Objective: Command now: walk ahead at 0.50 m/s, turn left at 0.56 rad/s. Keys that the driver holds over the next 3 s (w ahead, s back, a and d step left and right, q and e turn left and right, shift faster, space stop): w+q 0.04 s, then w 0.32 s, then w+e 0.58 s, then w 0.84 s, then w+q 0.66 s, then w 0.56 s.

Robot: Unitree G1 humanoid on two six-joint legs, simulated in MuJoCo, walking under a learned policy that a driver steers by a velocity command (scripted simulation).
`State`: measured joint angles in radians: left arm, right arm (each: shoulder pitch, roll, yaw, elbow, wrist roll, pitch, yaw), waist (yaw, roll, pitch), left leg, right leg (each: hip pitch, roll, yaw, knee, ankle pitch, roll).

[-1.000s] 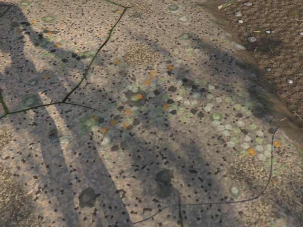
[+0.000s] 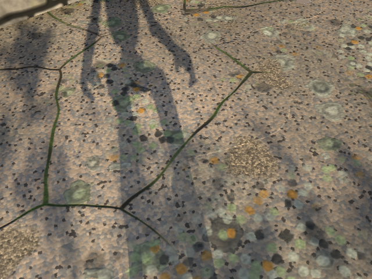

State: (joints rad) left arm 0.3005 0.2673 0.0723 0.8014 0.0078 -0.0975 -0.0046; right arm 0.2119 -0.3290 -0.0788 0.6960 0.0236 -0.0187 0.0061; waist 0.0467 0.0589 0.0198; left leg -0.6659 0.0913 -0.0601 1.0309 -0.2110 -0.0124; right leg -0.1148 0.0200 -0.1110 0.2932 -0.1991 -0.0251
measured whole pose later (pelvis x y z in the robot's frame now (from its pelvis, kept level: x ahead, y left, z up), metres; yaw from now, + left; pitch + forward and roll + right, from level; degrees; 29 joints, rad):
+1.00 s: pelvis +0.56 +0.02 +0.00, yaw -10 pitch +2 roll +0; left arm 0.29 0.28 0.06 0.74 -0.01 -0.05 -0.02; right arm 0.15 -0.30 -0.05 0.73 -0.01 -0.10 0.00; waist 0.03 0.03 0.04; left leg -0.60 0.10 -0.07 1.03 -0.27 -0.03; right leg -0.24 0.11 0.05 0.38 -0.16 -0.10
